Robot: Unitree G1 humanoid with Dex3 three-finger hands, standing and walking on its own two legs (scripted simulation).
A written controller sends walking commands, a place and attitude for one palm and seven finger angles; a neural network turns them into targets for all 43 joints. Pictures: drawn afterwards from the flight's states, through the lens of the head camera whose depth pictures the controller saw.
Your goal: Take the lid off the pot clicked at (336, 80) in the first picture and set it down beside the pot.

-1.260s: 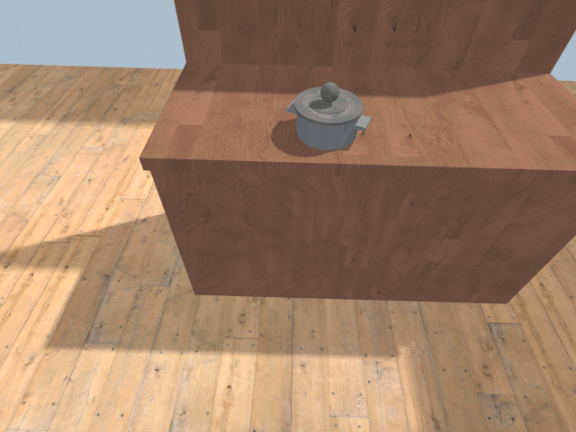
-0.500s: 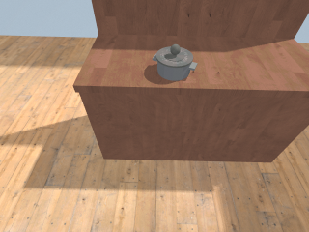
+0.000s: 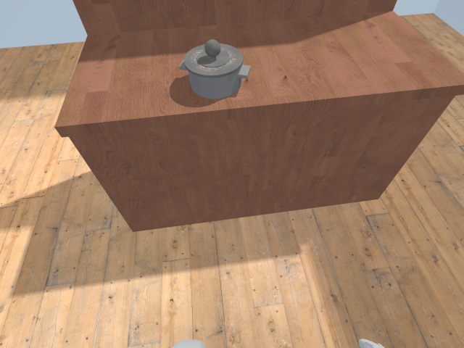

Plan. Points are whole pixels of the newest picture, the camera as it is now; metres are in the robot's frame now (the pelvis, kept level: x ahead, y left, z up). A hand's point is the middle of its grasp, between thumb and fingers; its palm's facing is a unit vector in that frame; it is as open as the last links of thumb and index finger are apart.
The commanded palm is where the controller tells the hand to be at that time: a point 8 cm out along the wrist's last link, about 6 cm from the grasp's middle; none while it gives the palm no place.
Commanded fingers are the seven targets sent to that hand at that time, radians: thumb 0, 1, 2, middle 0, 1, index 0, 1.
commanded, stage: walk to a spot facing it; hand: left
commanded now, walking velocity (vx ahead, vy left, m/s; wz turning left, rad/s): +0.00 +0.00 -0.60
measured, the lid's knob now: (212, 48) +0.84 +0.14 +0.06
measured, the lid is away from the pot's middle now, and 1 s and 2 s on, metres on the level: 0.00 0.00 0.00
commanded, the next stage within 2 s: turn to face it in 1.52 s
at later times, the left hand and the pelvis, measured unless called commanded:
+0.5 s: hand (164, 325) +0.17 +0.16 -0.16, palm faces -0.33 -0.90 -0.29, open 7.4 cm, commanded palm none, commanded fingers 0.00 0.90 0.90 -0.20 -0.30 -0.20 -0.30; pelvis -0.01 -0.01 -0.02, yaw -20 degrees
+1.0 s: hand (196, 314) +0.20 +0.10 -0.16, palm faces -0.61 -0.77 -0.21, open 7.4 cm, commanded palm none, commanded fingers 0.00 0.90 0.90 -0.20 -0.30 -0.20 -0.30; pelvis -0.01 +0.00 +0.00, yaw -40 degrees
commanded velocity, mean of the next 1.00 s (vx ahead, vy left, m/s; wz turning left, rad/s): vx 0.02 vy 0.00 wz -0.60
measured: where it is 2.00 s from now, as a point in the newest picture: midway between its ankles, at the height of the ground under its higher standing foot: outside the picture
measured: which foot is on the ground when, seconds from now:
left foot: up 0.00-0.08, down 0.10-0.44, up 0.46-0.74, down 0.76-1.00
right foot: down 0.00-0.10, up 0.12-0.44, down 0.46-0.76, up 0.78-1.00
